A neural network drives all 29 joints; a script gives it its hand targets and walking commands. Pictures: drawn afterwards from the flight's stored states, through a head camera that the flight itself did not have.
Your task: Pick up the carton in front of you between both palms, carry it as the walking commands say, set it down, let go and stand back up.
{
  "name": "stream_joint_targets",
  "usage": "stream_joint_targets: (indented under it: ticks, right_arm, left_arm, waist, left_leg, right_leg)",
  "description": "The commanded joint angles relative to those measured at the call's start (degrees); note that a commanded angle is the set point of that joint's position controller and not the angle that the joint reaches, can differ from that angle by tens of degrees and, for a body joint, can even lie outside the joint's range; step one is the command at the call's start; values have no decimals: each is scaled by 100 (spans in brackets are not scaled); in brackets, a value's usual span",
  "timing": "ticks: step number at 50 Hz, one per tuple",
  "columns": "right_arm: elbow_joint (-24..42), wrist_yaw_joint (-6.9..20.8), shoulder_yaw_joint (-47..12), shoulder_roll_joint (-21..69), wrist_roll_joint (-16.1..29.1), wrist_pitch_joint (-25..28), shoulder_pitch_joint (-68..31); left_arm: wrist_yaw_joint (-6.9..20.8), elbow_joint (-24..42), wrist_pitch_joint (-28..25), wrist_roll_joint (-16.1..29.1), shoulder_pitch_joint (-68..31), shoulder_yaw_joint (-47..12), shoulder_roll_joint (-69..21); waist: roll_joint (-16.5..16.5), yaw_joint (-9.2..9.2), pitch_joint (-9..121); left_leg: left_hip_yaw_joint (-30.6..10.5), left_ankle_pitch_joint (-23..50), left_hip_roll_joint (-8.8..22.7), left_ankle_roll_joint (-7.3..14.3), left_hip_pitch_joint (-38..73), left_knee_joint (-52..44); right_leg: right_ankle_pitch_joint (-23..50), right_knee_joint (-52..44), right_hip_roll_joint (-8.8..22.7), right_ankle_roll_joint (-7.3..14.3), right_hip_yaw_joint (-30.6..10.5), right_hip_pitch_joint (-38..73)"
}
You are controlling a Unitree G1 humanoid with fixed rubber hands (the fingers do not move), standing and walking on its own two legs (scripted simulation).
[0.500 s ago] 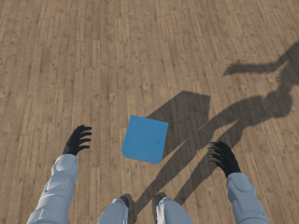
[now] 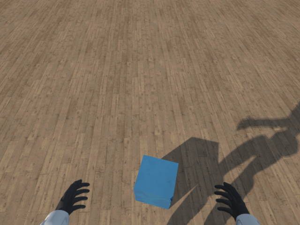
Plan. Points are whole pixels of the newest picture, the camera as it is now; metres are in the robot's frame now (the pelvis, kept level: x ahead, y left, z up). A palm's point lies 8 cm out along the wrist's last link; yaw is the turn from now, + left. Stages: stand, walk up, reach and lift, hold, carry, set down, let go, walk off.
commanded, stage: let go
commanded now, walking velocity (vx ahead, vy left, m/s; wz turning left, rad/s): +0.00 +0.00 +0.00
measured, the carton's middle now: (156, 182) +0.42 -0.03 -0.65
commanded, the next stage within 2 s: stand in 0.26 s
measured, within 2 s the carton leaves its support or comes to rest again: neither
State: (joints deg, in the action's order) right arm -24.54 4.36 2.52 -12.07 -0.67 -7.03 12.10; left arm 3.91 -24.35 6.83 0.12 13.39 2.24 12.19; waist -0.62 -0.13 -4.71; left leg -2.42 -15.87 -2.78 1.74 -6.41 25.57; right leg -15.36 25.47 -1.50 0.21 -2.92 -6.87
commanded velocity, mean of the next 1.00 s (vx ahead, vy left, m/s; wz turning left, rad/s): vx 0.00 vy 0.00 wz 0.00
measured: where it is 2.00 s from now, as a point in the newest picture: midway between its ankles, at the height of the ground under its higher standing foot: outside the picture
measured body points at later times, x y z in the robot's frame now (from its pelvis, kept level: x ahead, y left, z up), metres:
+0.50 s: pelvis +0.00 -0.01 +0.00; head +0.01 -0.02 +0.44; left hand +0.14 +0.28 -0.09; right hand +0.16 -0.29 -0.10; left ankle -0.02 +0.10 -0.74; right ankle -0.01 -0.12 -0.74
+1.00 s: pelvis +0.01 -0.01 +0.00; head +0.01 -0.02 +0.45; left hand +0.13 +0.28 -0.10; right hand +0.15 -0.31 -0.10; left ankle -0.02 +0.10 -0.74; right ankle -0.01 -0.12 -0.74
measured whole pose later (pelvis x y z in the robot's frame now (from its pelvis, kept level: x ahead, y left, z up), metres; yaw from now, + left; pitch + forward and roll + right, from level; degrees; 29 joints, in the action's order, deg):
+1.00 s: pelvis +0.01 -0.01 +0.00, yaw +1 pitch -1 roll +0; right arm -48.5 -1.6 0.7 -20.4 -1.7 0.6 8.5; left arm -1.1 -48.2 0.0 -1.4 9.7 2.1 19.3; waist -0.9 -0.3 -0.7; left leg -3.0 -16.4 -1.4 0.5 -7.2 25.0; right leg -15.8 24.5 -2.3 1.4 -1.4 -7.4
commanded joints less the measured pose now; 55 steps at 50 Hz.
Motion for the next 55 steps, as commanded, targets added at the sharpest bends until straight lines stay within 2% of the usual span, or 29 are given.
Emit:
stream_joint_targets:
  ticks: [1,4,5,6,13,14,16,17,18,24,30,42,55]
  right_arm:
    - [516,-6,223,-588,-55,-46,-160]
    - [552,8,213,-574,-58,-99,-189]
    - [904,-144,217,-758,-133,-394,-495]
    - [846,-207,171,-697,-133,-467,-359]
    - [905,-326,38,-609,-64,-686,-373]
    - [65,-532,244,-1174,-74,-132,-585]
    - [-191,-571,216,-1113,-161,271,-382]
    - [-311,-553,214,-1122,-173,384,-379]
    - [-419,-536,202,-1117,-167,470,-407]
    - [-945,-503,138,-1296,-172,704,-499]
    - [-1328,-568,111,-1481,-156,770,-429]
    - [-1852,-615,46,-1616,-114,821,-489]
    - [-2299,-615,-30,-1746,-84,854,-599]
  left_arm:
    - [15,628,36,-16,-392,127,448]
    - [3,646,98,-63,-357,153,459]
    - [-109,316,-83,39,-48,179,497]
    - [-166,405,-118,-13,-103,143,483]
    - [-211,482,-47,19,-317,77,555]
    - [-417,-314,-255,-304,-252,303,1239]
    - [-494,-429,-451,-317,-184,317,1332]
    - [-488,-485,-509,-330,-229,305,1287]
    - [-487,-538,-549,-317,-286,289,1225]
    - [-460,-960,-686,-235,-316,265,1291]
    - [-514,-1285,-718,-202,-296,246,1462]
    - [-536,-1837,-745,-168,-405,221,1585]
    - [-503,-2314,-758,-143,-574,174,1674]
  waist:
    - [122,110,92]
    - [43,70,80]
    - [108,-11,382]
    - [5,-13,317]
    - [-46,17,139]
    - [-320,-82,63]
    - [-26,-12,219]
    - [6,-1,260]
    - [27,7,301]
    - [107,-31,820]
    - [101,-5,894]
    - [32,-17,788]
    - [37,-21,603]
  left_leg:
    - [37,814,200,-228,6,-470]
    - [42,865,193,-226,3,-443]
    - [-15,1280,222,-243,259,-268]
    - [16,1367,206,-266,198,-212]
    - [93,1116,174,-197,162,-180]
    - [-128,245,380,-270,-743,-34]
    - [-258,-305,409,-212,-673,-44]
    - [-325,-410,438,-182,-636,-69]
    - [-380,-384,468,-159,-609,-73]
    - [-418,1056,582,-145,-355,47]
    - [-445,1636,646,-127,-179,80]
    - [-498,2010,710,-108,-58,-89]
    - [-560,1616,779,-88,-32,-464]
  right_leg:
    - [767,-303,-55,-43,265,26]
    - [811,-270,-47,-37,258,139]
    - [659,-83,-160,-62,249,95]
    - [616,-82,-145,-58,269,29]
    - [671,-83,-84,-88,215,-247]
    - [462,-107,283,-168,-111,-709]
    - [-167,-291,422,-43,-341,-925]
    - [-402,-343,426,-5,-380,-988]
    - [-425,-328,414,24,-391,-1007]
    - [1161,-97,470,45,-353,-475]
    - [1742,-60,526,57,-353,-274]
    - [2069,-209,604,69,-383,-13]
    - [1608,-518,661,78,-441,92]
